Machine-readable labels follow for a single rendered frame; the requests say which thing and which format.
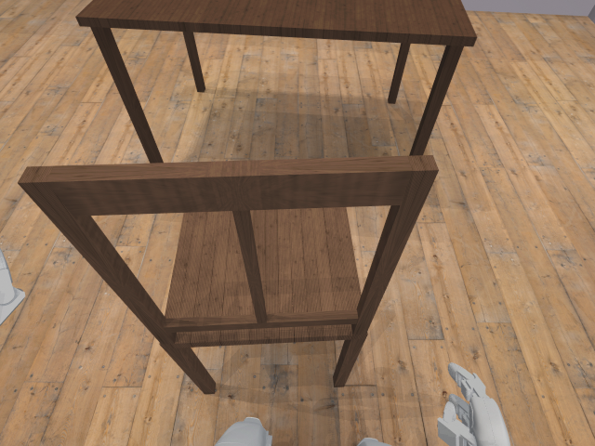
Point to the robot left hand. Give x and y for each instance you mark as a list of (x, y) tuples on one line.
[(10, 297)]

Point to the robot left shin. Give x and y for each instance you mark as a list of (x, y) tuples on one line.
[(252, 419)]

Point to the chair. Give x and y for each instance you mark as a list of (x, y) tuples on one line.
[(264, 252)]

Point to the robot right hand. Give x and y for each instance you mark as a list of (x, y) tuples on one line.
[(482, 422)]

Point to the table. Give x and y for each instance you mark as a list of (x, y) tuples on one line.
[(427, 22)]

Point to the left robot thigh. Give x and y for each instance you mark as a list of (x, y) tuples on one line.
[(245, 434)]

